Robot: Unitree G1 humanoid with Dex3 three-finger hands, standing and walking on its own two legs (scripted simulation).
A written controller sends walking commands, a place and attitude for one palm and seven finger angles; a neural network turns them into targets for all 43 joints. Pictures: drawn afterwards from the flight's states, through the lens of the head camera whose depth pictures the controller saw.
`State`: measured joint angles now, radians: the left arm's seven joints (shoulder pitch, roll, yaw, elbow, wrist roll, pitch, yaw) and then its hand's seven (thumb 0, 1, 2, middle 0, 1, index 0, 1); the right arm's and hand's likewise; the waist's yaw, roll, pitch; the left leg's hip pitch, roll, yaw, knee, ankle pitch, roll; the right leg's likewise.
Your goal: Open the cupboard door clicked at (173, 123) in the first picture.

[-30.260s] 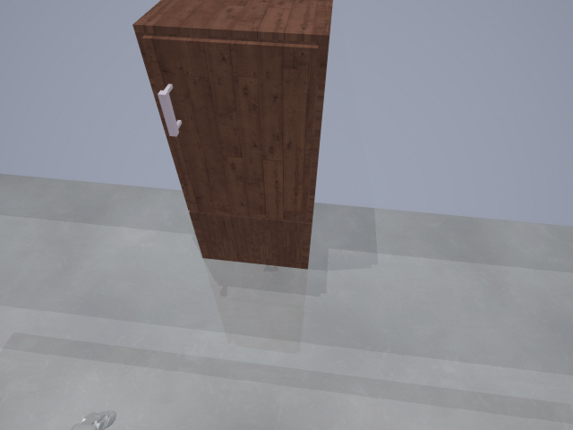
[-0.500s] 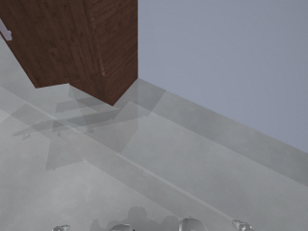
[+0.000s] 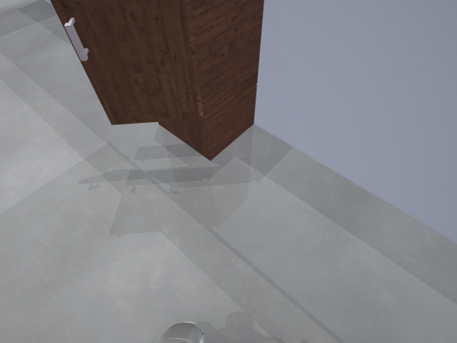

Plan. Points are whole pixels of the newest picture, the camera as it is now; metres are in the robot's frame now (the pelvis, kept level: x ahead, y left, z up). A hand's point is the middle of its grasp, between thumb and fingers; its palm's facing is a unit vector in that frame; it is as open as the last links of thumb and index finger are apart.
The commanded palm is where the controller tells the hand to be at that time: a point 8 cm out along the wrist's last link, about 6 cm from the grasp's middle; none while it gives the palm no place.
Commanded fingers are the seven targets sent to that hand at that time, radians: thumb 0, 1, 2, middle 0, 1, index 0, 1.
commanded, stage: take the last steps up to it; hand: left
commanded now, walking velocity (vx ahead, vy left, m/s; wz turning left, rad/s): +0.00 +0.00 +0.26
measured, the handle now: (78, 39) +0.98 +0.57 -0.02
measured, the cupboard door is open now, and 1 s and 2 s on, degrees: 46 46 46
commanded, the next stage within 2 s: come to a stop and stand still in 1.64 s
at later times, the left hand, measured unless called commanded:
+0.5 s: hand out of the picture +0.11 +0.22 -0.16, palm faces +0.15 -0.96 -0.25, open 7.4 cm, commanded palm none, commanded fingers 0.00 0.90 0.90 -0.20 -0.30 -0.20 -0.30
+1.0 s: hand out of the picture +0.05 +0.25 -0.20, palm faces +0.33 -0.93 -0.14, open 7.4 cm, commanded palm none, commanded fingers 0.00 0.90 0.90 -0.20 -0.30 -0.20 -0.30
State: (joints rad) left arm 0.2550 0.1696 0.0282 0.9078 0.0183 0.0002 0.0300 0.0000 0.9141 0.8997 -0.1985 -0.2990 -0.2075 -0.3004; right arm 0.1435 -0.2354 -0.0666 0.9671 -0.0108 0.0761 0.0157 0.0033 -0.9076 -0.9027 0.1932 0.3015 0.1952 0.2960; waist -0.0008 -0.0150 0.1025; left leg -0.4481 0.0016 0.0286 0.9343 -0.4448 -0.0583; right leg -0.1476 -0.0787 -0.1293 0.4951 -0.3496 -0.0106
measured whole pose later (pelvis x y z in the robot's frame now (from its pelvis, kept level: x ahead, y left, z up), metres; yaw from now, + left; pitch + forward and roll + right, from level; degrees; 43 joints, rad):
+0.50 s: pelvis +0.05 +0.01 -0.01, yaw +7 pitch +0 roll +1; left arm 0.20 0.21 0.06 0.93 0.02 0.00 -0.02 0.00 0.91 0.90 -0.19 -0.30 -0.20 -0.30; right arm 0.30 -0.20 -0.04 1.02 -0.02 0.01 0.01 0.00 -0.91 -0.90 0.20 0.30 0.20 0.30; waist 0.00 0.02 0.03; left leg -0.21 -0.05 0.00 0.52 -0.31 0.04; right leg -0.31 -0.07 -0.08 0.60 -0.37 0.03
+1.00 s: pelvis +0.20 +0.13 -0.03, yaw +13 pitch -1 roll -1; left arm 0.45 0.15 0.04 1.14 0.02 0.00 0.00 0.00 0.90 0.90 -0.20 -0.30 -0.21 -0.30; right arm 0.10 -0.19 -0.04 0.94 -0.03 -0.04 0.03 0.00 -0.91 -0.90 0.19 0.30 0.19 0.30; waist 0.06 -0.03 0.09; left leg -0.46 0.04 0.13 0.68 -0.19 0.06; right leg -0.17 -0.17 -0.07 0.93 -0.53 0.04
